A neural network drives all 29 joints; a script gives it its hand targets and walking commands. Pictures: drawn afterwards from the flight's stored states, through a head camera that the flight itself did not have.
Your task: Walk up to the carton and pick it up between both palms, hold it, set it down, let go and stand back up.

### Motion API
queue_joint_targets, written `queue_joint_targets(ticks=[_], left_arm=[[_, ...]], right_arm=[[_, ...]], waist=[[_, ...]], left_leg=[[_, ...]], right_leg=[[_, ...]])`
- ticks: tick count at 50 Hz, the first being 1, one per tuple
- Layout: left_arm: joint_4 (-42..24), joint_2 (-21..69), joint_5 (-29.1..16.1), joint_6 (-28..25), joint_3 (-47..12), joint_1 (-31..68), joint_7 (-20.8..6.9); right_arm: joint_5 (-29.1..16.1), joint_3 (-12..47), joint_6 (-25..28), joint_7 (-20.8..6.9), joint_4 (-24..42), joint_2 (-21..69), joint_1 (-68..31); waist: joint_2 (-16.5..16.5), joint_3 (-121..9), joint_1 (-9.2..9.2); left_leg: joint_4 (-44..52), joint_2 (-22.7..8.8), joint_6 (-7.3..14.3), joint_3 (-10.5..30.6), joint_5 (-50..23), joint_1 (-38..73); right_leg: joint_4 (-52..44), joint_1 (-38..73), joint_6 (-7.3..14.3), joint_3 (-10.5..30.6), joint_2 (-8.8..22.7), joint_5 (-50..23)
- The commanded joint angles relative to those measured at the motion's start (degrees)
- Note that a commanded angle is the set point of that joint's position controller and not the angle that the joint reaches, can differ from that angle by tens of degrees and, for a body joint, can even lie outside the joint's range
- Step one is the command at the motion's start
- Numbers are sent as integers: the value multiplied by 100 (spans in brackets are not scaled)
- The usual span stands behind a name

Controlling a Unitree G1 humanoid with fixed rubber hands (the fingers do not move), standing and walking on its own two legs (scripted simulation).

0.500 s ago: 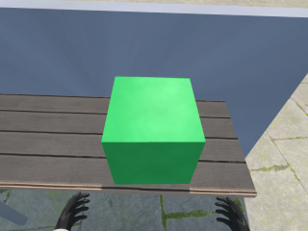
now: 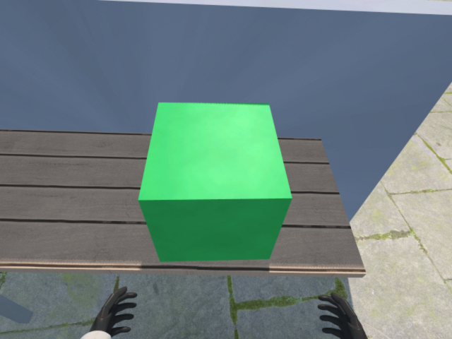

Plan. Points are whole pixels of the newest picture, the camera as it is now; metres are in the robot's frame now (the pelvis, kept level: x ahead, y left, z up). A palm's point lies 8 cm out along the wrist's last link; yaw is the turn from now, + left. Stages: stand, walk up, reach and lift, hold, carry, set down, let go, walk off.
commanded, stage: let go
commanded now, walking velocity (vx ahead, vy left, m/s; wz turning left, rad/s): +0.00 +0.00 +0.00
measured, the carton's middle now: (214, 182) +0.44 +0.04 +0.00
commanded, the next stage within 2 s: stand in 0.22 s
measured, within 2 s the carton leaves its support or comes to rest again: neither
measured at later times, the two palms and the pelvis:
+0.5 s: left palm out of the picture +0.08 +0.26 -0.11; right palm out of the picture +0.08 -0.24 -0.12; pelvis -0.02 +0.00 -0.01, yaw +5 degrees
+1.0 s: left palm out of the picture -0.06 +0.25 -0.13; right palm out of the picture +0.04 -0.24 -0.13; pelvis -0.05 +0.00 -0.01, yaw +8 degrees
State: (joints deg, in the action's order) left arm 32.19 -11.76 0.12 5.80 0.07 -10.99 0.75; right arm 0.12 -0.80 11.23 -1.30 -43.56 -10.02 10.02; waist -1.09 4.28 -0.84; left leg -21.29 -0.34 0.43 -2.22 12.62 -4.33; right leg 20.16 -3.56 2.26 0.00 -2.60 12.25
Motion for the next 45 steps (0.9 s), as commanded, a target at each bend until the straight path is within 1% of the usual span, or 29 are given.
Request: queue_joint_targets(ticks=[1, 3, 11, 12, 13, 14, 15, 16, 17, 19, 20, 22, 23, 24, 25, 26, 27, 28, 29, 30, 31, 32, 35, 37, 38, 39, 40, 42, 45], left_arm=[[-735, -600, 4, -98, 197, 537, 37], [-700, -582, -32, -92, 183, 474, 17], [-708, -518, -14, -69, 209, 475, 13], [-166, -982, 422, -353, 408, 94, -22], [-100, -1002, 400, -433, 457, -57, -49], [-100, -978, 365, -471, 446, 73, -67], [-108, -858, 331, -494, 432, -11, -76], [-44, -772, 285, -530, 388, -154, -79], [59, -744, 272, -548, 383, -252, -76], [149, -728, 264, -551, 370, -93, -57], [149, -721, 264, -553, 369, 48, -49], [196, -745, 258, -549, 386, 117, -36], [232, -726, 225, -549, 387, 33, -39], [282, -723, 200, -558, 379, -40, -36], [353, -755, 201, -562, 377, -56, -26], [401, -769, 191, -560, 373, -145, -18], [452, -755, 198, -554, 368, -91, -11], [475, -808, 204, -547, 374, -140, -6], [554, -818, 194, -541, 389, -175, -4], [604, -819, 185, -540, 384, -249, 1], [654, -840, 195, -535, 388, -271, 0], [705, -802, 177, -540, 375, -370, 6], [865, -873, 168, -551, 376, -476, 27], [948, -843, 174, -546, 379, -560, 28], [1024, -862, 182, -541, 387, -626, 25], [1066, -826, 160, -541, 369, -700, 26], [1129, -826, 156, -545, 374, -746, 11], [1215, -808, 158, -550, 379, -834, 4], [1366, -774, 149, -563, 354, -918, -11]], right_arm=[[91, -266, 201, 14, 650, -649, -432], [77, -190, 207, 22, 658, -657, -399], [27, -221, 212, 25, 640, -714, -372], [183, -209, -495, 82, 179, -901, 481], [196, -216, -800, 90, 203, -961, 709], [183, -214, -932, 75, 279, -906, 638], [192, -213, -978, 74, 345, -986, 568], [188, -202, -983, 61, 421, -1043, 447], [175, -200, -986, 47, 465, -1007, 340], [168, -204, -1005, 16, 497, -935, 381], [187, -204, -1009, 11, 450, -938, 505], [217, -202, -1022, 25, 411, -975, 631], [234, -218, -1041, 31, 413, -1020, 532], [229, -222, -1058, 37, 405, -1045, 582], [235, -204, -1059, 35, 404, -1022, 585], [244, -216, -1070, 41, 387, -1063, 636], [255, -222, -1078, 52, 376, -1028, 679], [243, -218, -1083, 61, 333, -1019, 731], [244, -206, -1089, 76, 319, -1011, 791], [247, -206, -1101, 93, 270, -1031, 816], [234, -190, -1106, 98, 267, -1005, 849], [237, -195, -1116, 107, 254, -1033, 812], [223, -178, -1122, 116, 182, -970, 993], [214, -183, -1129, 135, 136, -965, 994], [213, -178, -1128, 138, 120, -964, 1016], [207, -184, -1130, 149, 131, -971, 1018], [197, -169, -1132, 150, 118, -978, 989], [193, -187, -1132, 153, 127, -977, 967], [184, -199, -1123, 157, 114, -1005, 1014]], waist=[[117, -535, 44], [-13, -622, 44], [-17, -554, -6], [513, -265, -8], [445, -234, 39], [277, -79, 91], [383, -348, -2], [389, -660, -81], [388, -831, -120], [174, -907, -44], [131, -966, 30], [107, -832, 44], [196, -831, -14], [226, -803, -6], [103, -825, -13], [198, -743, -24], [181, -565, 7], [47, -548, 13], [36, -447, 13], [116, -330, 13], [67, -375, 30], [126, -261, -21], [145, -232, 44], [327, -106, 12], [247, -89, 14], [465, 16, 16], [406, -55, -21], [589, 28, -36], [410, -63, -41]], left_leg=[[64, -11, -124, -133, -1138, 384], [61, -12, -125, -116, -1176, 418], [52, -20, -110, -106, -1158, 442], [-209, -631, 33, 759, -2731, -896], [-222, -618, 61, 794, -2143, -1415], [-195, -515, 30, 809, -1807, -1651], [-269, -484, 26, 794, -1871, -1470], [-388, -475, 20, 755, -2062, -1169], [-473, -424, 15, 733, -1782, -983], [-547, -350, -11, 780, -1312, -1069], [-550, -312, 13, 855, -1326, -1231], [-520, -296, 25, 936, -1320, -1375], [-560, -312, 52, 946, -1337, -1314], [-555, -300, 51, 988, -1312, -1247], [-556, -290, 49, 998, -1213, -1262], [-548, -252, 55, 1043, -1137, -1263], [-492, -264, 79, 1098, -921, -1436], [-421, -256, 79, 1140, -871, -1455], [-370, -250, 99, 1182, -659, -1529], [-308, -238, 106, 1218, -506, -1538], [-276, -232, 115, 1263, -329, -1526], [-257, -207, 94, 1252, -215, -1536], [-155, -190, 112, 1321, 63, -1625], [8, -204, 140, 1415, 360, -1796], [78, -193, 132, 1455, 573, -1808], [165, -219, 142, 1507, 750, -1910], [254, -227, 169, 1575, 977, -1948], [399, -218, 148, 1595, 1274, -2129], [403, -164, 132, 1607, 1398, -2191]], right_leg=[[-366, -580, -111, 22, 286, -949], [-330, -522, -117, 10, 277, -1076], [-336, -568, -132, 37, 275, -1124], [184, -173, -149, 296, 612, -1148], [105, 204, -171, 364, 686, -624], [133, 238, -170, 326, 709, -670], [251, 294, -162, 278, 712, -918], [353, 145, -132, 270, 688, -1154], [319, -36, -90, 245, 672, -1084], [291, -143, 14, 195, 724, -929], [338, 24, 55, 221, 754, -916], [383, -97, 47, 141, 762, -726], [358, -228, 68, 167, 767, -608], [324, -354, 53, 142, 752, -461], [290, -391, 83, 139, 769, -349], [259, -515, 116, 197, 780, -214], [213, -530, 131, 174, 789, 7], [214, -576, 127, 167, 797, 110], [152, -650, 123, 156, 798, 365], [104, -776, 136, 195, 826, 534], [36, -794, 140, 241, 835, 656], [-15, -920, 128, 216, 827, 721], [-75, -949, 154, 257, 871, 907], [-100, -973, 156, 253, 849, 1045], [-82, -1011, 144, 214, 828, 1164], [-59, -1035, 132, 177, 811, 1132], [-66, -996, 134, 207, 810, 1185], [-68, -972, 135, 183, 783, 1282], [-129, -971, 163, 198, 802, 1474]])
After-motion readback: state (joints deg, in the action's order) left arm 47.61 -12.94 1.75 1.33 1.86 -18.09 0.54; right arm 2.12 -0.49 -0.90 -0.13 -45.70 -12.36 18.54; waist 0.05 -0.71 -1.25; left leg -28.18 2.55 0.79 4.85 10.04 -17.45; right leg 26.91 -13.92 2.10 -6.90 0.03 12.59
